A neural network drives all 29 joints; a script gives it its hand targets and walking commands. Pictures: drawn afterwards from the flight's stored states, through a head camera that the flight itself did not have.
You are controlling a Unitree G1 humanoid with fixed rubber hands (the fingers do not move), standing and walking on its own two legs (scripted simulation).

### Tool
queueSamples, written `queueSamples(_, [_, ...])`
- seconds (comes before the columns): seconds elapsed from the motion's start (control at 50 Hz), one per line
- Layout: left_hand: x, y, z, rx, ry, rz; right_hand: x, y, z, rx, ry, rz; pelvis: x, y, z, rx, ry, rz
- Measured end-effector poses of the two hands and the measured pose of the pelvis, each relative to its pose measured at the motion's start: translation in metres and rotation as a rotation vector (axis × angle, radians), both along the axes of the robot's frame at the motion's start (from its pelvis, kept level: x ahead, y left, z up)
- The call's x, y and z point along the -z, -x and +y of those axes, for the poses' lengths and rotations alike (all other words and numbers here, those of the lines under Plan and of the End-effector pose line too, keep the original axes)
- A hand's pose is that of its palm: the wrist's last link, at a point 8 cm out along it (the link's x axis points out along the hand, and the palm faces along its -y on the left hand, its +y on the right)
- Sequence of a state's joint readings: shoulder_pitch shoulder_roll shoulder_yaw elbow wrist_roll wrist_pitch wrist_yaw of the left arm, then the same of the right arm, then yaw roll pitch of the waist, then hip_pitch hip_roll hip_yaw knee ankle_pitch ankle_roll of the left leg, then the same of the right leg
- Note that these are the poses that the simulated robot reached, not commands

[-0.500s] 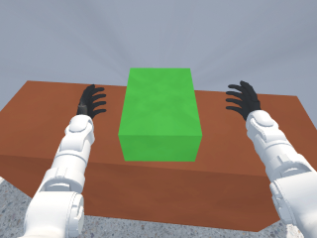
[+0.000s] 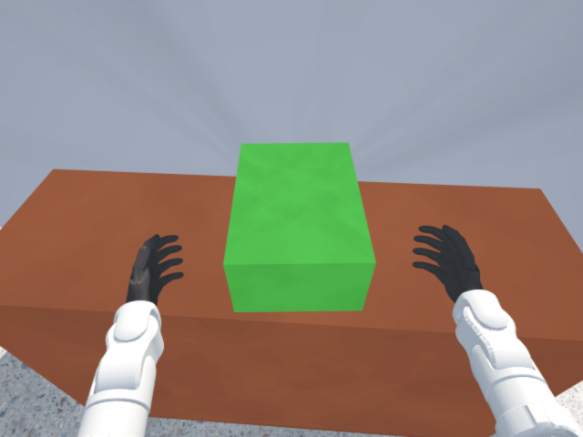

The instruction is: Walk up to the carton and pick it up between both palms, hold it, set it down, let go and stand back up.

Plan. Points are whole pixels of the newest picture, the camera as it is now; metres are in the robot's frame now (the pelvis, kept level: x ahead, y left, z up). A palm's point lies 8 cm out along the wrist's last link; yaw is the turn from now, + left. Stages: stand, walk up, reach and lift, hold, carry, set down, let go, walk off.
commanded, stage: set down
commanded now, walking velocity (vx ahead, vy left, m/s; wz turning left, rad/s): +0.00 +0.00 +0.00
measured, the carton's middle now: (296, 219) +0.52 +0.02 -0.02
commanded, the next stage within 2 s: let go in 1.46 s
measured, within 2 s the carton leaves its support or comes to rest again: neither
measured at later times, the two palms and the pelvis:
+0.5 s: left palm (149, 360) +0.23 +0.22 +0.01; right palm (479, 360) +0.23 -0.23 +0.00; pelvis +0.01 +0.00 +0.00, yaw +0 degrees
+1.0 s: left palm (147, 401) +0.19 +0.22 -0.04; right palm (479, 407) +0.19 -0.23 -0.04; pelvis +0.01 +0.01 +0.00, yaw -1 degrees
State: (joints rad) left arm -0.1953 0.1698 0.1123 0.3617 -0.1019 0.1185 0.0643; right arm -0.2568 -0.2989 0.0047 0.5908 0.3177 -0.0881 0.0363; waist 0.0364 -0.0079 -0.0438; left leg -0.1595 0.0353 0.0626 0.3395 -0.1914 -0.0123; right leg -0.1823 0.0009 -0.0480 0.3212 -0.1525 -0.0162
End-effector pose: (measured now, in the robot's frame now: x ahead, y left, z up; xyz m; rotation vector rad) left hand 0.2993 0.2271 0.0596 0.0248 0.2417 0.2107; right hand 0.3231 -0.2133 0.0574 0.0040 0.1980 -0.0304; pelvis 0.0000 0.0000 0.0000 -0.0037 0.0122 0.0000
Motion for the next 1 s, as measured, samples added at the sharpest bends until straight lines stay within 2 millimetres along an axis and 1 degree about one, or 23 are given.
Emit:
queueSamples(0.08, [0.014, 0.012, -0.005, 0.004, 0.006, 0.018, 0.016, 0.017, -0.001, -0.002, 0.006, 0.041, 0.000, -0.001, 0.002, 0.001, 0.001, -0.013])
queueSamples(0.14, [0.022, 0.019, -0.008, 0.005, 0.010, 0.032, 0.023, 0.028, -0.004, 0.007, 0.017, 0.049, 0.000, -0.001, 0.003, 0.001, 0.000, -0.015])
queueSamples(0.24, [0.022, 0.021, -0.013, 0.007, 0.006, 0.014, 0.029, 0.037, -0.008, 0.005, 0.017, 0.043, 0.000, -0.001, 0.005, 0.006, -0.002, -0.018])
queueSamples(0.3, [0.025, 0.026, -0.016, 0.014, -0.004, 0.017, 0.032, 0.045, -0.010, 0.003, 0.025, 0.045, 0.000, -0.004, 0.004, 0.008, -0.002, -0.021])
queueSamples(0.4, [0.033, 0.046, -0.015, 0.019, -0.022, 0.039, 0.038, 0.064, -0.014, 0.013, 0.032, 0.046, -0.001, -0.007, 0.002, 0.007, -0.001, -0.046])
queueSamples(0.5, [0.053, 0.070, -0.010, -0.002, -0.013, 0.108, 0.055, 0.089, -0.015, 0.013, 0.046, 0.117, -0.001, -0.008, 0.000, 0.004, -0.003, -0.064])
queueSamples(0.54, [0.059, 0.077, -0.009, -0.008, -0.011, 0.126, 0.060, 0.096, -0.015, 0.013, 0.052, 0.137, 0.000, -0.007, -0.001, 0.003, -0.005, -0.063])
queueSamples(0.6, [0.061, 0.079, -0.011, -0.011, -0.004, 0.127, 0.063, 0.100, -0.013, 0.011, 0.054, 0.148, 0.000, -0.005, -0.002, 0.005, -0.007, -0.056])
queueSamples(0.7, [0.062, 0.076, -0.013, 0.019, -0.014, 0.135, 0.061, 0.098, -0.010, 0.013, 0.067, 0.137, 0.000, -0.005, -0.001, 0.004, -0.006, -0.059])
queueSamples(0.76, [0.066, 0.078, -0.011, 0.032, -0.022, 0.160, 0.063, 0.100, -0.010, 0.023, 0.079, 0.156, 0.000, -0.005, 0.000, 0.003, -0.004, -0.072])
queueSamples(0.84, [0.072, 0.086, -0.007, 0.036, -0.029, 0.206, 0.072, 0.110, -0.013, 0.043, 0.094, 0.207, 0.000, -0.007, 0.003, 0.002, 0.000, -0.090])
queueSamples(0.92, [0.088, 0.099, -0.005, 0.040, -0.025, 0.291, 0.084, 0.125, -0.014, 0.054, 0.102, 0.279, 0.000, -0.009, 0.006, 0.005, 0.000, -0.096])
queueSamples(1.0, [0.098, 0.108, -0.005, 0.048, -0.032, 0.348, 0.093, 0.137, -0.012, 0.052, 0.109, 0.326, 0.000, -0.010, 0.008, 0.010, 0.001, -0.094])
